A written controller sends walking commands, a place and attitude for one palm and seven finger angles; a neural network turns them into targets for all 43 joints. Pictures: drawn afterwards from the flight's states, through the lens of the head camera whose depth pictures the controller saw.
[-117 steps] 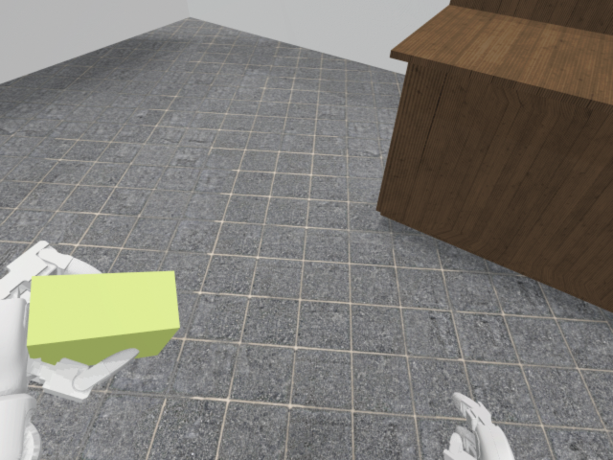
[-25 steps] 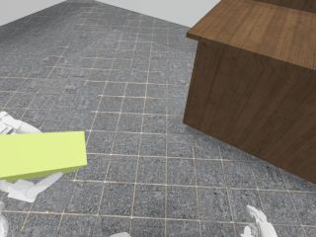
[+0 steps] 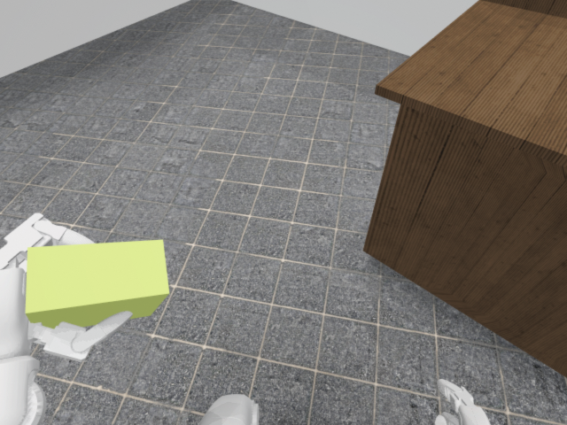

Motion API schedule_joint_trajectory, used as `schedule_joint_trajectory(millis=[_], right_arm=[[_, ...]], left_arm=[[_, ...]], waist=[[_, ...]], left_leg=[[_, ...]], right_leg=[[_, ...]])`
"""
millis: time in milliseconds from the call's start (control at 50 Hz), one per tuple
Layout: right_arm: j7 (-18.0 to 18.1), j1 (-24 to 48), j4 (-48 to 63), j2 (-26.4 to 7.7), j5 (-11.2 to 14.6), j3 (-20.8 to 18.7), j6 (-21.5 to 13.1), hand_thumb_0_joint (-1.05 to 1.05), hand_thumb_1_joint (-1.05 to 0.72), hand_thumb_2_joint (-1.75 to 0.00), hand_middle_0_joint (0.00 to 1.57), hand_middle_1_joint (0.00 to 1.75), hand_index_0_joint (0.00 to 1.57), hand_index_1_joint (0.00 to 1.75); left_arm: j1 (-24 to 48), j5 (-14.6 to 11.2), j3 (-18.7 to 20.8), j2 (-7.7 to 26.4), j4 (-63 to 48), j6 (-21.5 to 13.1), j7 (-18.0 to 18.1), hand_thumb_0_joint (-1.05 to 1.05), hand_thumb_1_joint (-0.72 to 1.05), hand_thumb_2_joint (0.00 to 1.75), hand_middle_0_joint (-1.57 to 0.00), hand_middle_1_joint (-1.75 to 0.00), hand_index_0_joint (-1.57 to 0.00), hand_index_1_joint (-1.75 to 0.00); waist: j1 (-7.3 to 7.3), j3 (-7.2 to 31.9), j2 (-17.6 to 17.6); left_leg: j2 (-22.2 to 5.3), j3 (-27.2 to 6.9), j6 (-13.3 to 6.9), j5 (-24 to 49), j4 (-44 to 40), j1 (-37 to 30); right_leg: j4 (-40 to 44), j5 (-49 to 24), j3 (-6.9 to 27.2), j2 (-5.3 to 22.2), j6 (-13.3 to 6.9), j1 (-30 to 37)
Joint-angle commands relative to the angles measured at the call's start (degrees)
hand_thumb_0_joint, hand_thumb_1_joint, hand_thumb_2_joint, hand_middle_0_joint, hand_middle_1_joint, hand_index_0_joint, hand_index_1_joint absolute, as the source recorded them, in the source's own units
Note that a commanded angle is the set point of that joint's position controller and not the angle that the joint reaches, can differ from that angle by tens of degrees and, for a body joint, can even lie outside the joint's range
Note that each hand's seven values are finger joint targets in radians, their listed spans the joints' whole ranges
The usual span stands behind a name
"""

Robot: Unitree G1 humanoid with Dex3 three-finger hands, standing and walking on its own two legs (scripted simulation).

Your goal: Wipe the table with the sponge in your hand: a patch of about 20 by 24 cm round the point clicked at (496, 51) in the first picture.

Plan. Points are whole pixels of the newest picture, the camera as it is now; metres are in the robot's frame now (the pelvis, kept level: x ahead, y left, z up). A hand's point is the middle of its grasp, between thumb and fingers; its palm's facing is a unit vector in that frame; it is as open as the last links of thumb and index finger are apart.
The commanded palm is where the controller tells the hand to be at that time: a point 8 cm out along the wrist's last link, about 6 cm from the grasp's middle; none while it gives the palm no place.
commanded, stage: walk to a spot facing it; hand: left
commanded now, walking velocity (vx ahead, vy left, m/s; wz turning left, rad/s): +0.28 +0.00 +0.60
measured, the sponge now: (119, 285) +0.23 +0.20 +0.14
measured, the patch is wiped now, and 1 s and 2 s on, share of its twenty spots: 0.00 0.00 0.00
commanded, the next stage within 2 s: turn to face it in 0.84 s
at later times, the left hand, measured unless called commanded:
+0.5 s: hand (46, 227) +0.27 +0.27 +0.20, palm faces +0.55 -0.68 -0.48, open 10.2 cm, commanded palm +0.22 +0.30 +0.19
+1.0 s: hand (4, 268) +0.23 +0.30 +0.18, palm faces +0.74 -0.50 -0.44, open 10.2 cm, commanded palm +0.15 +0.30 +0.19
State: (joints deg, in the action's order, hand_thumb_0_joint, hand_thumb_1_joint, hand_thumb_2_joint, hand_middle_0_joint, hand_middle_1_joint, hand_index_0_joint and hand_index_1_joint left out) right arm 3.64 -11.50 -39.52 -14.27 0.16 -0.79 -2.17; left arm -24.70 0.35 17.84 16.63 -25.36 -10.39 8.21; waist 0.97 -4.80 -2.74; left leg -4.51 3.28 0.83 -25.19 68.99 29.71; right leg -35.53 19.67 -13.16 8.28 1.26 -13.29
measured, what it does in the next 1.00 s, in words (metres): walks ahead, turning left: left foot, then right foot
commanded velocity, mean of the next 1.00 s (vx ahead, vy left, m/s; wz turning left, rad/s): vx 0.09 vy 0.00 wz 0.49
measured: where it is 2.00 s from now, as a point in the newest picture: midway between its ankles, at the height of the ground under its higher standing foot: outside the picture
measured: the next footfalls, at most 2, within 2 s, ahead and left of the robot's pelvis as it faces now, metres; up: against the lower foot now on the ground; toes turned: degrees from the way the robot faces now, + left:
left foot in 0.18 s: +0.17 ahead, +0.13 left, +0.00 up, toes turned +14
right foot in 0.56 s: +0.25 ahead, -0.14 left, +0.00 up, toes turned +8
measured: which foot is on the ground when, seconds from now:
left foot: up 0.00-0.16, down 0.18-0.56, up 0.58-0.88, down 0.90-1.00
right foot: down 0.00-0.18, up 0.20-0.54, down 0.56-0.90, up 0.92-1.00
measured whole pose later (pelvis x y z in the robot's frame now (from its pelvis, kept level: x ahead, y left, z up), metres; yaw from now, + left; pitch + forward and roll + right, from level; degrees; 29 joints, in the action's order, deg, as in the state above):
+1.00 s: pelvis +0.15 -0.03 +0.00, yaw +30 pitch +0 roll +0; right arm 3.4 -9.2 -31.6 -11.9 0.2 -2.8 -3.4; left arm -26.6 -1.7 24.2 25.1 -34.4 -10.9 9.4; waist -0.7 -5.0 2.5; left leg -3.0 5.1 -1.1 -16.9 37.3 19.9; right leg -61.2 32.7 -6.0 6.2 4.2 -25.9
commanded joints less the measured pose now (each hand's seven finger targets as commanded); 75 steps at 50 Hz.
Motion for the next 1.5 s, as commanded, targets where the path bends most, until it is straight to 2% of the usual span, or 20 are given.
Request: schedule_joint_trajectory(millis=[0, 60, 120, 140, 160, 180, 300, 500, 520, 540, 560, 660, 840, 860, 900, 1040, 1180, 1260, 1360, 1480], right_arm=[[0.2, 6.3, 13.3, -1.7, -0.4, -1.8, -3.2, 0.0, -0.9, -0.9, 0.2, 0.3, 0.2, 0.3], [-0.1, 5.1, 15.9, -0.8, -0.5, -2.3, -2.8, 0.0, -0.9, -0.9, 0.2, 0.3, 0.2, 0.3], [0.5, 1.3, 16.2, -1.9, -0.3, -3.7, -2.6, 0.0, -0.9, -0.9, 0.2, 0.3, 0.2, 0.3], [0.6, 0.8, 16.3, -3.1, 0.0, -4.3, -2.7, 0.0, -0.9, -0.9, 0.2, 0.3, 0.2, 0.3], [-0.1, 2.2, 16.8, -4.3, 0.1, -4.2, -3.2, 0.0, -0.9, -0.9, 0.2, 0.3, 0.2, 0.3], [-1.2, 2.1, 15.8, -4.8, 0.5, -4.0, -4.1, 0.0, -0.9, -0.9, 0.2, 0.3, 0.2, 0.3], [-1.9, 3.4, 14.1, -3.4, 1.3, -3.9, -5.2, 0.0, -0.9, -0.9, 0.2, 0.3, 0.2, 0.3], [0.6, 4.1, 12.4, -2.7, 0.7, -1.3, -6.0, 0.0, -0.9, -0.9, 0.2, 0.3, 0.2, 0.3], [0.6, 4.0, 12.3, -1.8, 1.0, -1.0, -5.9, 0.0, -0.9, -0.9, 0.2, 0.3, 0.2, 0.3], [0.8, 3.9, 13.1, -0.3, 0.7, -0.7, -5.6, 0.0, -0.9, -0.9, 0.2, 0.3, 0.2, 0.3], [1.0, 6.6, 13.2, -1.9, -0.6, -0.2, -6.0, 0.0, -0.9, -0.9, 0.2, 0.3, 0.2, 0.3], [1.4, 9.5, 13.1, -2.0, -0.4, -1.0, -3.9, 0.0, -0.9, -0.9, 0.2, 0.3, 0.2, 0.3], [1.5, 2.9, 17.1, -1.9, -0.5, -2.8, -1.7, 0.0, -0.9, -0.9, 0.2, 0.3, 0.2, 0.3], [1.6, 2.5, 17.5, -2.4, -0.3, -2.9, -1.6, 0.0, -0.9, -0.9, 0.2, 0.3, 0.2, 0.3], [0.3, 1.9, 16.9, -5.1, -0.1, -3.6, -3.4, 0.0, -0.9, -0.9, 0.2, 0.3, 0.2, 0.3], [-1.9, 2.8, 14.1, -4.0, 0.6, -2.4, -6.4, 0.0, -0.9, -0.9, 0.2, 0.3, 0.2, 0.3], [-0.4, 4.1, 12.9, -3.5, 0.2, -0.7, -6.9, 0.0, -0.9, -0.9, 0.2, 0.3, 0.2, 0.3], [-1.1, 5.1, 14.1, -2.6, 0.4, -1.4, -6.1, 0.0, -0.9, -0.9, 0.2, 0.3, 0.2, 0.3], [-1.3, 6.9, 14.0, -1.4, -0.2, 0.3, -3.1, 0.0, -0.9, -0.9, 0.2, 0.3, 0.2, 0.3], [-1.6, 6.6, 16.7, -2.8, 0.1, -1.0, -0.9, 0.0, -0.9, -0.9, 0.2, 0.3, 0.2, 0.3]], left_arm=[[2.8, -0.7, 12.0, 16.3, -20.5, -5.6, 2.6, 0.0, 0.1, 1.3, -1.2, -1.6, -1.2, -1.6], [-2.2, -1.4, 13.1, 15.4, -21.9, -5.2, 4.0, 0.0, 0.1, 1.3, -1.2, -1.6, -1.2, -1.6], [-1.4, -1.9, 12.5, 14.8, -22.9, -5.2, 4.6, 0.0, 0.1, 1.3, -1.2, -1.6, -1.2, -1.6], [-2.9, -2.0, 11.5, 13.4, -22.2, -5.9, 4.5, 0.0, 0.1, 1.3, -1.2, -1.6, -1.2, -1.6], [-1.3, -2.7, 11.8, 13.8, -24.0, -7.0, 4.4, 0.0, 0.1, 1.3, -1.2, -1.6, -1.2, -1.6], [3.1, -1.7, 12.9, 17.3, -22.4, -7.4, 3.3, 0.0, 0.1, 1.3, -1.2, -1.6, -1.2, -1.6], [-5.4, -3.1, 13.2, 14.2, -26.9, -5.9, 1.2, 0.0, 0.1, 1.3, -1.2, -1.6, -1.2, -1.6], [3.0, -2.6, 7.6, 10.4, -13.2, -1.3, 0.1, 0.0, 0.1, 1.3, -1.2, -1.6, -1.2, -1.6], [5.5, -1.8, 7.1, 11.3, -12.8, -0.7, 0.2, 0.0, 0.1, 1.3, -1.2, -1.6, -1.2, -1.6], [7.4, -1.2, 8.6, 15.5, -12.9, 0.2, 0.9, 0.0, 0.1, 1.3, -1.2, -1.6, -1.2, -1.6], [10.5, -2.1, 9.6, 17.6, -14.0, 0.2, 1.8, 0.0, 0.1, 1.3, -1.2, -1.6, -1.2, -1.6], [5.6, -1.8, 9.9, 17.0, -19.1, -2.1, 1.7, 0.0, 0.1, 1.3, -1.2, -1.6, -1.2, -1.6], [-4.5, -3.7, 12.6, 14.8, -21.7, -2.0, 3.8, 0.0, 0.1, 1.3, -1.2, -1.6, -1.2, -1.6], [-3.2, -4.1, 12.3, 14.9, -22.8, -2.6, 3.8, 0.0, 0.1, 1.3, -1.2, -1.6, -1.2, -1.6], [-2.2, -4.0, 12.4, 15.9, -22.9, -5.0, 2.3, 0.0, 0.1, 1.3, -1.2, -1.6, -1.2, -1.6], [-1.5, -2.4, 8.3, 13.2, -26.1, -4.1, 1.8, 0.0, 0.1, 1.3, -1.2, -1.6, -1.2, -1.6], [8.4, -1.6, 6.7, 12.4, -12.1, -2.0, 1.1, 0.0, 0.1, 1.3, -1.2, -1.6, -1.2, -1.6], [11.9, -2.1, 6.5, 14.1, -9.8, -1.0, 0.9, 0.0, 0.1, 1.3, -1.2, -1.6, -1.2, -1.6], [4.6, -2.6, 9.6, 15.8, -16.5, -3.9, 1.1, 0.0, 0.1, 1.3, -1.2, -1.6, -1.2, -1.6], [-1.9, -3.3, 12.3, 16.1, -15.1, -4.1, 1.5, 0.0, 0.1, 1.3, -1.2, -1.6, -1.2, -1.6]], waist=[[0.49, 7.1, 11.5], [1.47, 9.6, 12.5], [-2.74, 15.4, 5.7], [-3.5, 17.4, -5.6], [-2.52, 17.5, -18.7], [-2.6, 15.3, -14.2], [-1.19, 13.3, -12.6], [0.3, 9.1, -6.2], [0.51, 9.3, 3.5], [0.4, 9.3, 20.7], [1.07, 9.0, 17.3], [-0.37, 7.0, 11.0], [-1.85, 15.5, 8.6], [-3.07, 17.1, 2.3], [-1.37, 14.3, -18.2], [-1.35, 13.9, -13.3], [-0.24, 7.9, -7.3], [0.55, 7.7, 20.7], [0.25, 11.3, 6.6], [1.87, 13.1, 9.0]], left_leg=[[-2.3, 3.5, 0.1, 1.8, -17.5, 1.3], [0.7, 9.1, 0.1, 4.3, -28.5, -3.0], [6.0, 12.6, -0.6, 13.4, -40.5, -20.4], [-0.7, 1.2, -4.2, 18.4, -43.0, -32.0], [-17.5, -26.5, -13.9, 42.5, -45.1, -36.8], [-21.8, -35.2, -17.7, 41.6, -46.5, -34.0], [-11.9, -16.3, -12.4, 23.4, -49.0, -20.1], [-7.2, -11.1, -7.3, 13.8, -40.3, -9.7], [-3.0, -7.0, -4.5, 5.7, -30.9, -4.7], [5.5, 0.4, -0.4, -10.0, -12.3, 7.1], [4.4, -3.7, 0.5, -9.9, 0.4, 8.7], [0.1, -2.2, 3.3, -0.4, 3.3, 3.7], [3.8, 6.8, 2.1, 9.7, -41.2, -15.1], [1.4, 3.8, 0.2, 20.0, -44.9, -23.0], [-20.9, -29.0, -14.2, 67.9, -45.7, -30.3], [-10.7, -4.2, -7.7, 41.9, -46.3, -21.7], [-13.1, -1.4, -3.9, 13.4, -44.7, -10.8], [2.2, -0.5, 2.5, -8.0, -10.9, -4.5], [1.0, -2.7, 3.6, 1.3, -10.3, -3.7], [2.7, -0.9, 2.6, -2.6, -27.2, -8.3]], right_leg=[[14.2, -28.7, 7.4, 14.3, -7.8, 9.7], [9.6, -36.2, 4.9, 13.4, -7.4, 12.4], [-10.7, -36.7, -0.4, 9.8, -3.0, 5.7], [-25.6, -20.3, -1.0, 5.7, 0.1, -5.7], [-39.3, 15.8, 3.1, -4.0, 3.0, -19.7], [-43.0, 18.5, 11.2, -2.4, 1.8, -24.8], [-29.0, 4.7, 9.8, -1.8, 3.4, -20.5], [8.8, -1.4, 4.4, -7.0, 3.9, 3.8], [17.0, -4.6, 11.0, -0.2, 1.5, 8.3], [20.4, -10.8, 32.0, 15.6, -5.1, 12.9], [20.5, -16.4, 35.8, 23.0, -9.2, 9.2], [15.4, -30.3, 11.4, 14.1, -7.0, 4.9], [-3.3, -38.6, 3.0, 12.3, -3.3, 7.8], [-13.7, -32.1, 2.2, 8.9, -0.4, 1.6], [-31.9, 21.9, 7.4, -3.1, 3.9, -20.7], [-16.9, 1.6, 7.8, -5.9, 2.2, -10.9], [5.4, -4.0, 6.6, -8.3, 2.1, 3.6], [22.8, -12.5, 42.1, 11.3, -8.6, -4.5], [18.4, -12.4, 28.8, 5.7, -9.6, 0.1], [20.3, -7.5, 35.8, 4.8, -10.8, 1.8]])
